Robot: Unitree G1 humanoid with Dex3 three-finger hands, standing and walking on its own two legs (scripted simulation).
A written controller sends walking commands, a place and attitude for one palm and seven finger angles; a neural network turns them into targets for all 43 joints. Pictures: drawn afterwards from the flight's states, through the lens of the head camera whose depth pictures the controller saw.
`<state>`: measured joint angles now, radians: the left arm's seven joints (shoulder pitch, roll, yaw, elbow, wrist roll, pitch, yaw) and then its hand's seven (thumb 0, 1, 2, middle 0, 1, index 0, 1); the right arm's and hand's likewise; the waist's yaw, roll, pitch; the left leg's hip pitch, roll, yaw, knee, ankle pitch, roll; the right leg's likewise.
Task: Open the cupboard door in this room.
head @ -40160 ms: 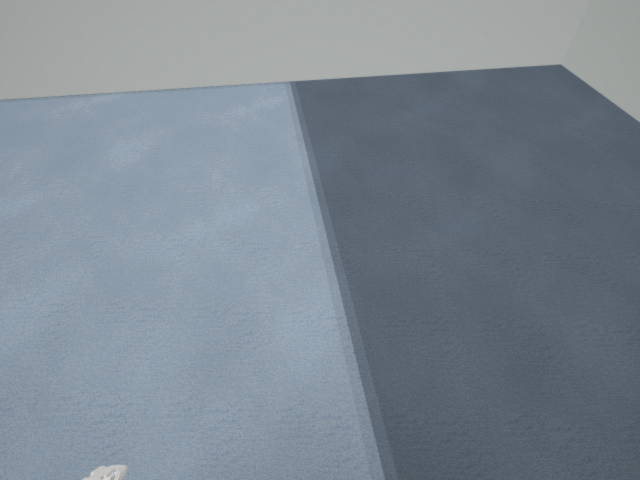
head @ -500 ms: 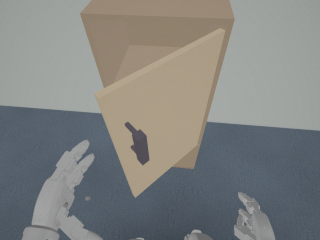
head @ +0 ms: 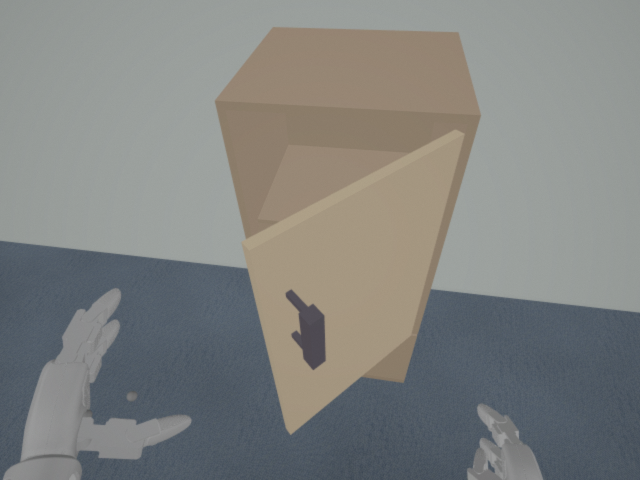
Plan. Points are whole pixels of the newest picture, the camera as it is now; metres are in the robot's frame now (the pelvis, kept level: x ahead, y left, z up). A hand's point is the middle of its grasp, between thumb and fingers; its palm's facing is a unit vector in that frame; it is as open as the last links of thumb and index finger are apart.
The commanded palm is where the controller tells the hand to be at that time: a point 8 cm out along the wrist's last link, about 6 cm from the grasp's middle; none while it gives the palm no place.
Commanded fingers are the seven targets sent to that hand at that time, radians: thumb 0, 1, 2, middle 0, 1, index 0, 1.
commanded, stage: draw the hand back to the body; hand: left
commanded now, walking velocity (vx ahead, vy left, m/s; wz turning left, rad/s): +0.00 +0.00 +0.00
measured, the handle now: (304, 328) +0.33 +0.07 +0.00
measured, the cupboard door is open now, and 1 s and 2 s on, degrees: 48 48 48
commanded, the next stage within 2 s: step back with the hand held close in 0.80 s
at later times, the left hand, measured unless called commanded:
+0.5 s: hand (49, 326) +0.20 +0.27 +0.19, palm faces +0.47 -0.78 -0.41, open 8.3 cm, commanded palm +0.15 +0.30 +0.19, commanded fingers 0.00 0.90 0.90 -0.20 -0.30 -0.20 -0.30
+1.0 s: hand (66, 328) +0.19 +0.25 +0.19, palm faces +0.47 -0.78 -0.41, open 7.5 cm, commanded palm +0.14 +0.28 +0.20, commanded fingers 0.00 0.90 0.90 -0.20 -0.30 -0.20 -0.30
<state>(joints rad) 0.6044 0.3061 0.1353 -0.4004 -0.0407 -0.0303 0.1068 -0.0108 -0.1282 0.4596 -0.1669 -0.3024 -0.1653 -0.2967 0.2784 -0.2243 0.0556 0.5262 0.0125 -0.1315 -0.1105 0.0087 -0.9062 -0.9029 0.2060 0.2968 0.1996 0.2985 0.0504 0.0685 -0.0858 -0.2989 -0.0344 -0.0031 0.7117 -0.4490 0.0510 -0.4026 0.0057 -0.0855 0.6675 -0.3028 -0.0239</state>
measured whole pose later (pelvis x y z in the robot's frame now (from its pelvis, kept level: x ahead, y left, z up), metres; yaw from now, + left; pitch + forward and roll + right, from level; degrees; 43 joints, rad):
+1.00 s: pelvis +0.00 -0.02 +0.02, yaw -1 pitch -4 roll -1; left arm 0.42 0.34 0.36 -0.35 -0.04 -0.13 0.11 0.01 0.88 0.90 -0.21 -0.30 -0.21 -0.30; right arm 0.20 -0.23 0.03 0.64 0.00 -0.11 -0.07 0.01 -0.91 -0.90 0.21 0.30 0.20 0.30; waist 0.06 0.08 0.01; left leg -0.05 -0.01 0.00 0.43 -0.31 0.03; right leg -0.15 0.04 -0.08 0.38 -0.16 -0.05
